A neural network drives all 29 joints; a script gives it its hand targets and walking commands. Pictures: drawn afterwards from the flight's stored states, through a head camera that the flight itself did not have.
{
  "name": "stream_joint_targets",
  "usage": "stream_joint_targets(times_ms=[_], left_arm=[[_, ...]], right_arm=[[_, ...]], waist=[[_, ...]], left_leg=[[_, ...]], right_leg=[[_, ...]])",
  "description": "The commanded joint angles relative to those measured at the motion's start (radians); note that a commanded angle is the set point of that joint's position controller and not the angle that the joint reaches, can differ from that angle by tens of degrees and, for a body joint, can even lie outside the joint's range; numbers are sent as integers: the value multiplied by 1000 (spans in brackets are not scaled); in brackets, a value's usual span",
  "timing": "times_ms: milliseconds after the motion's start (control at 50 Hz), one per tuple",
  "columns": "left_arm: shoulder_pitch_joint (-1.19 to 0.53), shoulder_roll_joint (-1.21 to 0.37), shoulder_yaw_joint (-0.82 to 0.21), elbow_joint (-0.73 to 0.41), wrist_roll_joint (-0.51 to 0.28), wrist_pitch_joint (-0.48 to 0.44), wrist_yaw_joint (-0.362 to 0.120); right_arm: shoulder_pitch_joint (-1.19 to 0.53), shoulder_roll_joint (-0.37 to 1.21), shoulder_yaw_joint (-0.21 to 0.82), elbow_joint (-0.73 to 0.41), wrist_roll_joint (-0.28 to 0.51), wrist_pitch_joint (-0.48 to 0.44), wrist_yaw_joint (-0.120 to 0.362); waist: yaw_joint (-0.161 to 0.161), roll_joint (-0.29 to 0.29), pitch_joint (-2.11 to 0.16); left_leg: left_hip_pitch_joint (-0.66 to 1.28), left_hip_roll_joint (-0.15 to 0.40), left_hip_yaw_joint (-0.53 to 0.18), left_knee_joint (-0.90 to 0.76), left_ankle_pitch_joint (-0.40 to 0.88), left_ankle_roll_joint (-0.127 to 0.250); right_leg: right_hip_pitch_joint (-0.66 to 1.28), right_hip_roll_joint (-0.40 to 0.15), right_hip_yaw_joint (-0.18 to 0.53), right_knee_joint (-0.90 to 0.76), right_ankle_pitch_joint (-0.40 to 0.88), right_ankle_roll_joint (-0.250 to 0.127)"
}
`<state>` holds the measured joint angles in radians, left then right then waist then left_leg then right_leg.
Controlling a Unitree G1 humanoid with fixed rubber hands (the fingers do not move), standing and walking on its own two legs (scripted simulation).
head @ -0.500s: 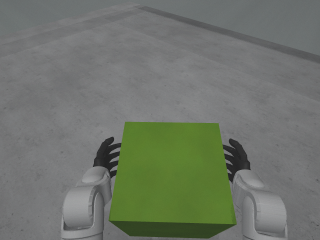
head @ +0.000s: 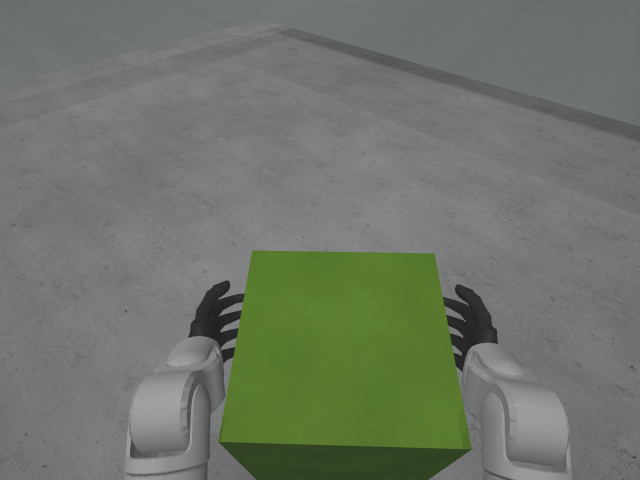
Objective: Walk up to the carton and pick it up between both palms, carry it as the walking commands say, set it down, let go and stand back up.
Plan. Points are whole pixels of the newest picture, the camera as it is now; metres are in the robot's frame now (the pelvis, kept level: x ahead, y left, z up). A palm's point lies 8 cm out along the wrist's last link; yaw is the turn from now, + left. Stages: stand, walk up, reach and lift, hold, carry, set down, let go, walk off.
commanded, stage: carry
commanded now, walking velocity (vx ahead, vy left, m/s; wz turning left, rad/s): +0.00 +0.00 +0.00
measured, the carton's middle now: (340, 376) +0.26 +0.00 +0.02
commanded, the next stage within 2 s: none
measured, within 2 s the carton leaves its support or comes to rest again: neither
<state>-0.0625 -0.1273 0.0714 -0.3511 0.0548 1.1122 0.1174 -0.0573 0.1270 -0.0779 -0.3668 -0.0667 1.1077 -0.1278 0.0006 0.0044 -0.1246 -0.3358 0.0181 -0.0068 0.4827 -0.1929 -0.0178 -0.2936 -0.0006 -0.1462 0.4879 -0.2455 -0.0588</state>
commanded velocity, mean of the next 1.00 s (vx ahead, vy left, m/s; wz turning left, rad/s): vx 0.14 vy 0.00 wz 0.00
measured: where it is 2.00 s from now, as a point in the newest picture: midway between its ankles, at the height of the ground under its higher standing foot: (322, 406)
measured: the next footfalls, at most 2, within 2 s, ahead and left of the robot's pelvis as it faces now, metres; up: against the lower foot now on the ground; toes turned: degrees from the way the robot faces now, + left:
right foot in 1.34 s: +0.32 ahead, -0.10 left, +0.00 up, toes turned -9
left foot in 1.80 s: +0.61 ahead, +0.13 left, +0.00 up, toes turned +17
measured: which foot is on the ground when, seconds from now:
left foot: down 0.00-1.00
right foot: down 0.00-1.00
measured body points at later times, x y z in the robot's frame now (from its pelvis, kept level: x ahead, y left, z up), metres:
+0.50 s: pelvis +0.01 +0.00 +0.00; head +0.00 +0.00 +0.45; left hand +0.28 +0.15 +0.08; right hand +0.28 -0.15 +0.08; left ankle +0.03 +0.13 -0.74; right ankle +0.01 -0.08 -0.74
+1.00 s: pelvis +0.07 +0.02 +0.00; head +0.03 +0.03 +0.45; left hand +0.30 +0.18 +0.09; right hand +0.32 -0.12 +0.10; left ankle +0.06 +0.12 -0.74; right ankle +0.01 -0.08 -0.74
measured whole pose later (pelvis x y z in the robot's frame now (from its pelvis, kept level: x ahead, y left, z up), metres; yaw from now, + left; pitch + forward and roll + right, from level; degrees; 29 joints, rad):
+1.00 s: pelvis +0.07 +0.02 +0.00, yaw +3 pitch +3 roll +1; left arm 0.03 -0.13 0.03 -0.53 0.04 1.21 0.15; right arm 0.02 0.13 -0.06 -0.52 -0.04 1.20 -0.13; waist 0.01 -0.05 -0.16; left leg -0.28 0.02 0.14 0.48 -0.28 0.02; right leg -0.18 -0.05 -0.17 0.48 -0.35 -0.03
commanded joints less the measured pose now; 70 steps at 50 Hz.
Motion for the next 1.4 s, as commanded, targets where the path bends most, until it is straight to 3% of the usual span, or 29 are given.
stream_joint_targets(times_ms=[0, 420, 720, 740, 760, 800, 840, 880, 940, 960, 980, 1000, 1020, 1040, 1060, 1080, 1100, 1160, 1240, 1280, 1300, 1320, 1340, 1360, 1380], left_arm=[[-376, -759, -555, -79, -225, -16, -103], [-364, -757, -562, -89, -228, -28, -103], [-368, -755, -559, -80, -225, -30, -105], [-370, -751, -555, -77, -226, -33, -105], [-383, -858, -659, -272, -295, -10, -102], [-317, -793, -628, -235, -270, 35, -87], [-296, -745, -625, -232, -263, 63, -74], [-316, -733, -635, -245, -269, 76, -67], [-333, -732, -650, -261, -275, 84, -63], [-320, -725, -646, -255, -270, 89, -62], [-332, -720, -656, -263, -275, 94, -66], [-344, -722, -662, -269, -279, 101, -70], [-351, -728, -661, -267, -280, 106, -73], [-367, -741, -659, -267, -285, 107, -78], [-362, -765, -656, -255, -294, 105, -84], [-347, -791, -658, -244, -302, 100, -89], [-329, -806, -662, -247, -301, 92, -90], [-295, -795, -663, -272, -277, 73, -78], [-259, -768, -656, -302, -258, 71, -64], [-258, -761, -654, -314, -261, 74, -63], [-251, -759, -652, -314, -262, 76, -63], [-236, -755, -648, -310, -261, 80, -62], [-213, -742, -639, -301, -252, 85, -59], [-205, -723, -632, -287, -255, 90, -57], [-223, -737, -639, -279, -278, 87, -60]], right_arm=[[-365, 730, 565, -74, 236, -7, 111], [-356, 730, 567, -77, 237, -21, 110], [-361, 729, 561, -65, 232, -25, 113], [-365, 733, 561, -61, 234, -27, 114], [-386, 838, 672, -253, 304, -7, 112], [-341, 757, 651, -232, 283, 38, 103], [-333, 704, 635, -233, 274, 70, 104], [-333, 705, 625, -216, 283, 84, 107], [-314, 721, 619, -205, 273, 90, 103], [-300, 717, 612, -195, 266, 92, 99], [-266, 711, 601, -172, 252, 92, 94], [-235, 710, 595, -163, 245, 93, 90], [-221, 722, 600, -164, 249, 96, 85], [-244, 735, 612, -190, 260, 93, 84], [-276, 749, 622, -219, 276, 88, 84], [-304, 760, 630, -244, 289, 84, 85], [-319, 771, 641, -270, 294, 78, 87], [-318, 776, 657, -286, 306, 77, 100], [-270, 752, 664, -290, 309, 80, 106], [-264, 740, 669, -302, 305, 84, 103], [-259, 733, 669, -309, 302, 86, 101], [-249, 724, 668, -313, 297, 89, 100], [-256, 707, 667, -317, 293, 96, 99], [-252, 692, 661, -329, 292, 104, 96], [-266, 691, 664, -320, 304, 108, 102]], waist=[[0, -4, -118], [-2, -6, -151], [-1, -7, -146], [2, -15, -147], [9, -39, -129], [19, -124, -79], [18, -137, -15], [17, -94, -1], [5, -74, -29], [3, -44, -37], [-11, 42, -32], [-25, 174, -39], [-29, 207, -26], [-38, 181, -14], [-39, 114, -12], [-31, 60, -30], [-24, 53, -54], [-13, 101, -62], [-11, 177, -50], [-6, 167, -67], [0, 133, -101], [9, 80, -149], [28, -3, -170], [24, -256, -201], [19, -268, -179]], left_leg=[[13, 88, -52, -57, 75, 40], [36, 90, -43, -25, 164, 43], [41, 90, -37, -22, 160, 41], [31, 79, -30, -19, 79, 42], [-9, 63, -8, 11, -42, 41], [-130, 21, 57, 116, -209, 33], [-192, 33, 91, 190, -201, 27], [-171, 41, 109, 134, -218, 34], [47, 10, 171, -62, -160, 38], [164, 14, 162, -110, -157, 41], [248, 95, 20, -167, -218, 75], [319, 224, -199, -256, -322, 135], [385, 320, -335, -296, -306, 202], [421, 380, -396, -318, -195, 244], [422, 405, -389, -332, -82, 265], [418, 394, -330, -331, -49, 257], [426, 366, -254, -321, 7, 237], [393, 285, -89, -312, 140, 185], [364, 252, 5, -291, 171, 139], [328, 235, 61, -221, 232, 101], [286, 206, 105, -127, 278, 75], [198, 170, 142, 21, 312, 50], [54, 123, 183, 220, 252, 16], [-191, 18, 210, 525, -99, -27], [-334, -12, 112, 698, -277, -9]], right_leg=[[76, -150, 148, -124, -38, -3], [127, -143, 128, -67, 144, -2], [132, -142, 128, -66, 161, -1], [133, -142, 133, -80, 59, -6], [153, -159, 156, -122, -105, -18], [194, -247, 297, -245, -407, -71], [155, -346, 404, -343, -502, -126], [137, -346, 358, -346, -403, -131], [70, -256, 192, -256, -331, -71], [9, -212, 129, -180, -307, -38], [-82, -148, 57, -50, -231, 3], [-192, -80, -6, 119, -166, 43], [-324, -55, -28, 201, -218, 53], [-409, -64, 13, 295, -264, 51], [-446, -85, 71, 369, -283, 47], [-441, -101, 94, 363, -268, 48], [-415, -94, 77, 347, -229, 54], [-306, -58, 14, 236, -95, 65], [-210, -27, -42, 87, -25, 51], [-84, -10, -78, -10, 29, 43], [49, 5, -105, -68, 63, 38], [228, -9, -88, -73, 52, 26], [366, -123, 62, -123, -36, -12], [471, -418, 536, -272, -167, -127], [459, -478, 650, -341, -58, -210]])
